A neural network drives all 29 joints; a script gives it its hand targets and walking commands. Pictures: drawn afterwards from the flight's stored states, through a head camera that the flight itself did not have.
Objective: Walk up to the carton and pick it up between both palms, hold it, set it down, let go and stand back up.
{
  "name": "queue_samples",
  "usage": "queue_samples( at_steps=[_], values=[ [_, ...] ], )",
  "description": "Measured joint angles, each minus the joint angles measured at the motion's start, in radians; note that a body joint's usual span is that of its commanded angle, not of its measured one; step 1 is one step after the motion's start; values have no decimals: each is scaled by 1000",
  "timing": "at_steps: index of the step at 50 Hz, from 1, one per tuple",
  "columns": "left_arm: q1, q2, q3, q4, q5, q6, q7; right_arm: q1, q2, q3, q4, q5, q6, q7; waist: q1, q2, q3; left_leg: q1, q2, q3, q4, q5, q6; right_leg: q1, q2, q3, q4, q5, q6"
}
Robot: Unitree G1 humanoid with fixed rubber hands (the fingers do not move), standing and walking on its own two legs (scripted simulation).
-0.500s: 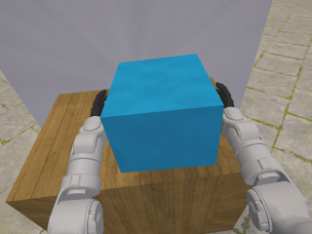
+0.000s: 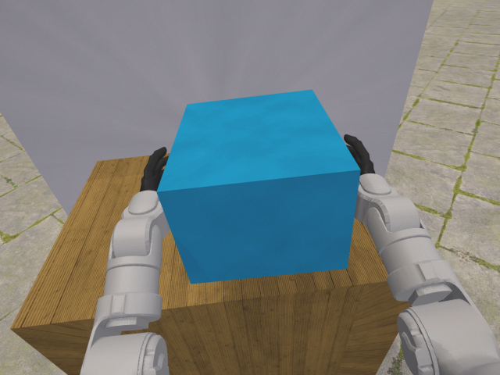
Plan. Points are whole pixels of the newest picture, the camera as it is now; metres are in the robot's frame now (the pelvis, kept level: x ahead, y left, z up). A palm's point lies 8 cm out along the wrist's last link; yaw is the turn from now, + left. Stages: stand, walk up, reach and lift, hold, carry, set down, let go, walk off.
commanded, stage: hold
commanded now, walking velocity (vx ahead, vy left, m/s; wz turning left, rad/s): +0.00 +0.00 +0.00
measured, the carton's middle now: (257, 176) +0.40 -0.02 +0.15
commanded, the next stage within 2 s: none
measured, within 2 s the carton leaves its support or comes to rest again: neither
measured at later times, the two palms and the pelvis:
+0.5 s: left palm (154, 189) +0.36 +0.15 +0.18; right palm (364, 177) +0.35 -0.19 +0.17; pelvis +0.00 +0.00 +0.00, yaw +0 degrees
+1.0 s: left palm (152, 192) +0.36 +0.15 +0.18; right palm (361, 177) +0.36 -0.19 +0.16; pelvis +0.00 +0.00 +0.00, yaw +0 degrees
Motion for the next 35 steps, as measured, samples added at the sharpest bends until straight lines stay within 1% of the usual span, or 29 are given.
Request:
queue_samples(
  at_steps=[5, 17, 22, 35],
  values=[
    [-15, -9, 25, 0, 14, 15, -14, -4, 4, 0, 0, -24, 7, 5, 0, 0, 0, 0, 0, 0, 2, 3, 0, 1, 0, 0, 0, 4, 0],
    [-33, -18, 26, 0, 36, 23, -16, -11, -9, 0, 0, -26, 10, 15, 0, 0, 0, 4, 0, 0, 1, 5, 0, 5, 0, 0, 0, 6, 0],
    [-38, -19, 32, 0, 40, 29, -20, -13, -6, 0, 0, -42, 13, 19, 0, 0, 0, 6, 0, 0, -4, 6, 0, 5, 0, 0, -2, 6, 0],
    [-30, -19, 36, -2, 45, 31, -28, -11, -2, 0, 0, -30, 17, 13, 0, 0, 1, 7, 0, 0, -11, 6, 0, 6, 0, 0, -9, 5, 0]
  ],
)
